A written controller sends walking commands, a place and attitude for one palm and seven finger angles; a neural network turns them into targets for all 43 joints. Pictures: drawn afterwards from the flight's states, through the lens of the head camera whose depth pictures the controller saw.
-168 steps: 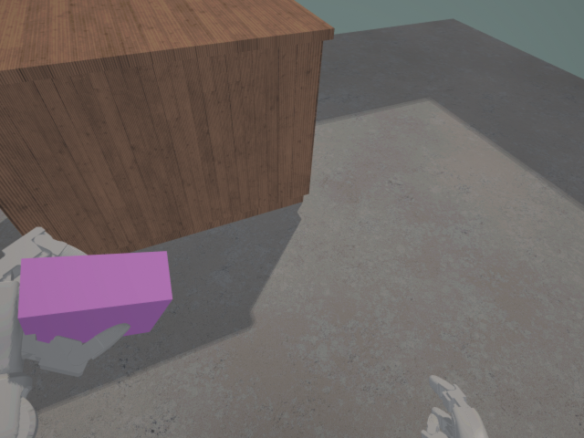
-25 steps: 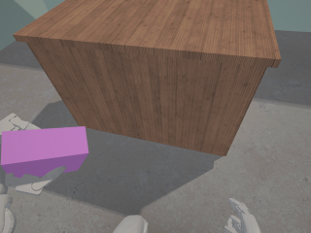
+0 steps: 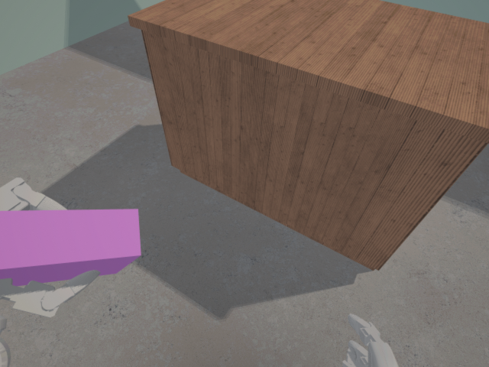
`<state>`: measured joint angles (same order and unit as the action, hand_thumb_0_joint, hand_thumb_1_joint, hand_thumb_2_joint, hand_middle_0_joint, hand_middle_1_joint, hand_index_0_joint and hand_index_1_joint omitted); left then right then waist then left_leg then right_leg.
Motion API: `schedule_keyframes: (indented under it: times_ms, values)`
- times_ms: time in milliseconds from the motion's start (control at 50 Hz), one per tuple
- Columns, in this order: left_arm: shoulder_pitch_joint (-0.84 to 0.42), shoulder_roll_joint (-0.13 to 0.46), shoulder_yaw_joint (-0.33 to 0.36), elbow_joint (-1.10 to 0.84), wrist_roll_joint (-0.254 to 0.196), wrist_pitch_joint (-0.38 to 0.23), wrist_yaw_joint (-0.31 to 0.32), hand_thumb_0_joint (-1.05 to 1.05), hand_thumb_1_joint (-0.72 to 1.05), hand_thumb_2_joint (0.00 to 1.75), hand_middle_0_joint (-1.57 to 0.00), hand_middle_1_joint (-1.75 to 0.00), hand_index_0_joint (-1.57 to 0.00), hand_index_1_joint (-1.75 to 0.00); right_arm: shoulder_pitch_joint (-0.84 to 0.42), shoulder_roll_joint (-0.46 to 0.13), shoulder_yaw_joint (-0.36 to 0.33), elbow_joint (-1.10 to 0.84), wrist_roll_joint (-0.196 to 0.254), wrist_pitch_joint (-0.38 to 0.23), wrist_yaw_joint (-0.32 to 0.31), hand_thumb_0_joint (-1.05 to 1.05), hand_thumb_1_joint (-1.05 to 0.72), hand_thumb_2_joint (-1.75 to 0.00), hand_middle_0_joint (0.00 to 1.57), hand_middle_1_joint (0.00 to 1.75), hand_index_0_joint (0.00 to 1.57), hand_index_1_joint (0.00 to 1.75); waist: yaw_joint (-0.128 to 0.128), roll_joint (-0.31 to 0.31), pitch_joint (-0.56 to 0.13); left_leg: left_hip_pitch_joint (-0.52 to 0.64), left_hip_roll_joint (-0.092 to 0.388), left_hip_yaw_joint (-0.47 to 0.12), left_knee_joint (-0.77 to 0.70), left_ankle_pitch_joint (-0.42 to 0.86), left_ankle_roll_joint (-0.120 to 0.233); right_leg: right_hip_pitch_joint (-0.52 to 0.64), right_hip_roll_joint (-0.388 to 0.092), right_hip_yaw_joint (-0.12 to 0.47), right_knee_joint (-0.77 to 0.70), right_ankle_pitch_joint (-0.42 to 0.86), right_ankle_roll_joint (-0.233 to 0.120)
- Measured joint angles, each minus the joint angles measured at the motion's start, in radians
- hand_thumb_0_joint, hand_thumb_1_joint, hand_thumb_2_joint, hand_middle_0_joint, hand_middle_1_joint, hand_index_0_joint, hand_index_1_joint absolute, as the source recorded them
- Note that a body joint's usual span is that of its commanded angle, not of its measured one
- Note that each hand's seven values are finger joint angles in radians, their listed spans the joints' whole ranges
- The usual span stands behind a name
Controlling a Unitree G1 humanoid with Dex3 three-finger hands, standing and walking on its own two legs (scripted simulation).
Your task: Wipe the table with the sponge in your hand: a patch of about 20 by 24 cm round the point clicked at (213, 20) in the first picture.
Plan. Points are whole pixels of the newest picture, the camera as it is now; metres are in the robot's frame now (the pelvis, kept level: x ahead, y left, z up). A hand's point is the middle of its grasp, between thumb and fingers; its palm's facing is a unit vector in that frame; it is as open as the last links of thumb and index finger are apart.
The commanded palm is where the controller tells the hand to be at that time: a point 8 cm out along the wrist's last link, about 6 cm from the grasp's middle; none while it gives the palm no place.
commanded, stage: walk to a spot facing it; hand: left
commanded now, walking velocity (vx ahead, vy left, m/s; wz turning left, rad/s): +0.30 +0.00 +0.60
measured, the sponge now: (90, 247) +0.22 +0.20 +0.16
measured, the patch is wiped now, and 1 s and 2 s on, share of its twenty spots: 0.00 0.00 0.00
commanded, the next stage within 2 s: turn to face it in 1.50 s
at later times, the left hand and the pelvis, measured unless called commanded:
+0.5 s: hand out of the picture +0.11 +0.29 +0.18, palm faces +0.67 -0.65 -0.36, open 9.6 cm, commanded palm +0.05 +0.32 +0.18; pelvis -0.03 +0.00 -0.01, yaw +17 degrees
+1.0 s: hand out of the picture +0.16 +0.28 +0.18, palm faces +0.69 -0.56 -0.46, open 9.6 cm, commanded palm +0.09 +0.30 +0.18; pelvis +0.07 -0.02 +0.01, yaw +26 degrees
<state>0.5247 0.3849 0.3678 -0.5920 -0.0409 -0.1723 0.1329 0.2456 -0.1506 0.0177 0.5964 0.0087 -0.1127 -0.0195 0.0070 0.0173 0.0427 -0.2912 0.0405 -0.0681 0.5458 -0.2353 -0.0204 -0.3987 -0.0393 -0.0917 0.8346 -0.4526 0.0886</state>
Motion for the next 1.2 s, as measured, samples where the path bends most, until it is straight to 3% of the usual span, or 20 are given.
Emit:
schedule_keyframes:
  times_ms: [60, 80, 140, 180, 220, 260, 360, 440, 460, 520, 580, 660, 740, 800, 860, 900, 1000, 1100, 1160, 1200]
  values:
    - [-0.017, -0.007, -0.006, 0.034, 0.003, 0.006, 0.000, 0.00, -0.44, 0.98, -0.82, -1.33, -0.80, -1.33, 0.004, 0.007, 0.014, 0.017, -0.002, 0.006, -0.009, 0.01, -0.90, -0.90, 0.21, 0.30, 0.21, 0.30, 0.023, 0.031, -0.007, -0.032, -0.004, -0.034, 0.032, -0.006, 0.003, 0.104, 0.023, -0.015, -0.149, -0.010, -0.011]
    - [-0.032, -0.002, -0.005, 0.046, 0.007, 0.010, 0.001, 0.00, -0.44, 0.98, -0.82, -1.33, -0.80, -1.33, 0.005, 0.009, 0.018, 0.018, -0.002, 0.010, -0.012, 0.01, -0.90, -0.90, 0.21, 0.30, 0.21, 0.30, 0.029, 0.029, -0.014, -0.062, -0.012, -0.033, 0.074, -0.048, 0.011, 0.143, 0.022, -0.016, -0.227, -0.011, -0.031]
    - [-0.107, -0.028, -0.033, 0.103, 0.016, 0.024, 0.001, 0.00, -0.44, 0.98, -0.82, -1.33, -0.80, -1.33, -0.030, -0.014, 0.015, 0.063, -0.015, 0.030, -0.020, 0.01, -0.90, -0.90, 0.21, 0.30, 0.21, 0.30, 0.038, 0.030, 0.008, -0.199, -0.030, 0.006, 0.413, -0.194, 0.008, 0.130, -0.011, -0.052, -0.218, 0.148, -0.106]
    - [-0.113, -0.049, -0.043, 0.127, 0.013, 0.028, -0.002, 0.00, -0.44, 0.98, -0.82, -1.33, -0.80, -1.33, -0.045, -0.034, 0.010, 0.087, -0.022, 0.050, -0.021, 0.01, -0.90, -0.90, 0.21, 0.30, 0.21, 0.30, 0.037, 0.017, 0.013, -0.262, -0.029, 0.049, 0.618, -0.155, -0.008, 0.146, -0.037, -0.067, -0.236, 0.156, -0.115]
    - [-0.092, -0.057, -0.048, 0.132, 0.014, 0.027, -0.005, 0.00, -0.44, 0.98, -0.82, -1.33, -0.80, -1.33, -0.046, -0.049, 0.001, 0.086, -0.021, 0.062, -0.028, 0.01, -0.90, -0.90, 0.21, 0.30, 0.21, 0.30, 0.024, 0.001, 0.012, -0.286, -0.015, 0.089, 0.700, -0.116, -0.021, 0.173, -0.059, -0.087, -0.287, 0.174, -0.111]
    - [-0.068, -0.050, -0.051, 0.124, 0.016, 0.025, -0.004, 0.00, -0.44, 0.98, -0.82, -1.33, -0.80, -1.33, -0.040, -0.062, -0.012, 0.072, -0.021, 0.063, -0.038, 0.01, -0.90, -0.90, 0.21, 0.30, 0.21, 0.30, 0.013, -0.022, 0.012, -0.271, 0.003, 0.125, 0.661, -0.104, -0.024, 0.192, -0.081, -0.107, -0.336, 0.199, -0.104]
    - [-0.028, -0.016, -0.043, 0.060, 0.011, 0.017, 0.018, 0.00, -0.44, 0.98, -0.82, -1.33, -0.80, -1.33, -0.012, -0.103, -0.048, 0.017, -0.027, 0.045, -0.054, 0.01, -0.90, -0.90, 0.21, 0.30, 0.21, 0.30, 0.012, -0.068, 0.004, -0.139, 0.033, 0.193, 0.316, -0.152, -0.002, 0.187, -0.127, -0.150, -0.363, 0.212, -0.091]
    - [-0.035, -0.010, -0.021, -0.015, 0.001, 0.013, 0.051, 0.00, -0.44, 0.99, -0.82, -1.33, -0.80, -1.33, 0.002, -0.134, -0.065, -0.025, -0.024, 0.031, -0.064, 0.01, -0.91, -0.90, 0.20, 0.30, 0.20, 0.30, 0.023, -0.080, 0.000, 0.020, 0.022, 0.219, 0.028, -0.141, 0.028, 0.136, -0.162, -0.165, -0.242, 0.147, -0.067]
    - [-0.047, -0.011, -0.013, -0.029, -0.001, 0.006, 0.059, 0.00, -0.44, 0.99, -0.82, -1.33, -0.80, -1.33, -0.002, -0.143, -0.070, -0.042, -0.020, 0.024, -0.066, 0.01, -0.90, -0.90, 0.20, 0.30, 0.20, 0.30, 0.019, -0.063, 0.002, 0.034, 0.028, 0.199, -0.013, -0.033, 0.035, 0.098, -0.155, -0.150, -0.140, 0.089, -0.056]
    - [-0.113, 0.005, 0.012, 0.023, 0.019, -0.025, 0.057, 0.00, -0.44, 0.99, -0.82, -1.33, -0.80, -1.33, -0.047, -0.081, -0.071, -0.012, -0.005, 0.012, -0.051, 0.01, -0.91, -0.90, 0.20, 0.30, 0.20, 0.29, 0.010, -0.089, 0.031, 0.021, 0.016, 0.183, 0.071, -0.053, 0.014, -0.028, -0.115, -0.022, 0.223, -0.042, -0.050]
    - [-0.115, 0.002, 0.015, 0.052, 0.031, -0.012, 0.038, 0.00, -0.44, 0.99, -0.82, -1.33, -0.80, -1.34, -0.047, -0.018, -0.042, 0.005, 0.005, 0.006, -0.028, 0.01, -0.91, -0.90, 0.20, 0.30, 0.20, 0.29, -0.002, -0.079, 0.010, 0.038, 0.021, 0.156, 0.037, -0.075, 0.004, -0.115, -0.085, -0.005, 0.328, -0.003, -0.038]
    - [-0.053, -0.019, -0.008, 0.015, 0.027, -0.029, 0.024, 0.00, -0.44, 0.99, -0.82, -1.33, -0.80, -1.34, -0.020, 0.034, 0.003, 0.017, -0.002, -0.019, -0.014, 0.01, -0.90, -0.90, 0.20, 0.30, 0.20, 0.30, 0.008, -0.039, 0.000, 0.080, 0.037, 0.134, -0.029, -0.054, -0.014, -0.102, -0.072, -0.037, 0.109, 0.065, -0.033]
    - [-0.034, 0.005, -0.009, 0.030, 0.026, -0.044, 0.016, 0.00, -0.44, 0.99, -0.82, -1.33, -0.80, -1.34, -0.002, 0.050, 0.030, 0.031, -0.010, -0.015, -0.022, 0.01, -0.90, -0.90, 0.21, 0.30, 0.21, 0.30, 0.026, 0.007, 0.000, 0.088, 0.053, 0.106, 0.020, -0.102, -0.027, 0.028, -0.037, -0.080, -0.187, 0.113, -0.034]
    - [-0.097, 0.001, -0.022, 0.087, 0.033, -0.031, 0.010, 0.00, -0.44, 0.99, -0.82, -1.33, -0.80, -1.34, -0.030, 0.020, 0.022, 0.066, -0.008, 0.016, -0.026, 0.01, -0.90, -0.90, 0.21, 0.30, 0.21, 0.30, 0.031, 0.044, 0.016, -0.030, 0.044, 0.073, 0.346, -0.225, 0.020, 0.042, -0.036, -0.113, -0.164, 0.186, -0.135]
    - [-0.124, -0.034, -0.028, 0.139, 0.024, -0.026, -0.001, 0.00, -0.44, 0.99, -0.82, -1.33, -0.80, -1.34, -0.065, -0.025, 0.006, 0.106, -0.011, 0.045, -0.024, 0.01, -0.90, -0.90, 0.21, 0.30, 0.21, 0.30, 0.028, 0.038, 0.030, -0.160, 0.011, 0.085, 0.651, -0.175, 0.011, 0.079, -0.050, -0.123, -0.179, 0.159, -0.152]
    - [-0.107, -0.045, -0.025, 0.144, 0.024, -0.027, -0.003, 0.00, -0.44, 0.99, -0.82, -1.33, -0.80, -1.34, -0.071, -0.049, -0.007, 0.102, -0.010, 0.058, -0.027, 0.01, -0.90, -0.90, 0.21, 0.30, 0.21, 0.30, 0.014, 0.026, 0.031, -0.219, 0.016, 0.112, 0.703, -0.129, 0.001, 0.111, -0.056, -0.135, -0.231, 0.174, -0.145]
    - [-0.036, -0.026, -0.022, 0.084, 0.022, -0.030, 0.010, 0.00, -0.44, 0.99, -0.82, -1.33, -0.80, -1.34, -0.045, -0.097, -0.045, 0.048, -0.012, 0.058, -0.036, 0.01, -0.90, -0.90, 0.21, 0.30, 0.21, 0.30, -0.009, -0.033, 0.030, -0.239, 0.041, 0.181, 0.469, -0.075, 0.002, 0.172, -0.078, -0.162, -0.341, 0.199, -0.141]
    - [0.000, 0.000, -0.009, -0.002, 0.017, -0.031, 0.040, 0.00, -0.44, 0.99, -0.82, -1.33, -0.80, -1.34, -0.008, -0.126, -0.075, 0.001, -0.014, 0.050, -0.047, 0.01, -0.91, -0.90, 0.20, 0.30, 0.20, 0.29, 0.001, -0.075, 0.035, -0.145, 0.044, 0.226, 0.174, -0.084, 0.015, 0.207, -0.100, -0.184, -0.335, 0.157, -0.121]
    - [-0.014, 0.001, 0.002, -0.031, 0.014, -0.030, 0.059, 0.00, -0.44, 0.99, -0.82, -1.33, -0.80, -1.34, 0.004, -0.132, -0.079, -0.020, -0.013, 0.048, -0.056, 0.01, -0.91, -0.90, 0.20, 0.30, 0.20, 0.29, 0.012, -0.084, 0.029, -0.047, 0.027, 0.252, 0.025, -0.045, 0.025, 0.206, -0.118, -0.186, -0.247, 0.084, -0.099]
    - [-0.047, 0.003, 0.015, -0.031, 0.013, -0.039, 0.069, 0.00, -0.44, 0.99, -0.82, -1.33, -0.79, -1.34, -0.011, -0.126, -0.084, -0.035, -0.010, 0.040, -0.060, 0.01, -0.91, -0.90, 0.20, 0.30, 0.20, 0.29, 0.008, -0.073, 0.034, -0.028, 0.024, 0.231, 0.013, 0.050, 0.039, 0.146, -0.120, -0.140, -0.058, -0.004, -0.079]
